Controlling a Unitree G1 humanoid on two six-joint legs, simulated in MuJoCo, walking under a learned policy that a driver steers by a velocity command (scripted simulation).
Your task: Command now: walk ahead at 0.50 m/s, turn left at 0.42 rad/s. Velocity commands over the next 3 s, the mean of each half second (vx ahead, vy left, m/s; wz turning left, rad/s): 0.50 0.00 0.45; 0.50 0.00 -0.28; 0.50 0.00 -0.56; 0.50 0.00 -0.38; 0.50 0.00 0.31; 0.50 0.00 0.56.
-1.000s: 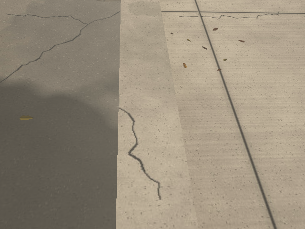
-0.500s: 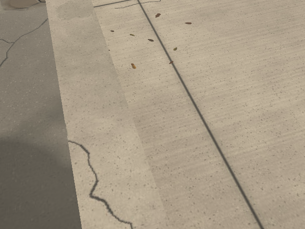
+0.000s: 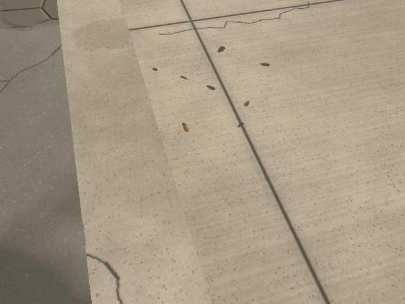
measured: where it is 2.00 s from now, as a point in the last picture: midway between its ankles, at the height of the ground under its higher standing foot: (158, 176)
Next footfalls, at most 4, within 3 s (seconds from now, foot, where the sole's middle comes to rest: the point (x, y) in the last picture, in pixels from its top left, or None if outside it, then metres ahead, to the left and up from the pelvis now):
0.26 right None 0.28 -0.03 -0.77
0.74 left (111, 298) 0.48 0.29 -0.77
1.28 right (167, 231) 0.71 0.12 -0.77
1.80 left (142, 153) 1.06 0.24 -0.77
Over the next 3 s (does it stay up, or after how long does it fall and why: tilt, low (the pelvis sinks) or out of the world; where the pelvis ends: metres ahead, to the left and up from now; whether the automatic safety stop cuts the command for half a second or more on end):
stays up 1.45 -0.06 -0.17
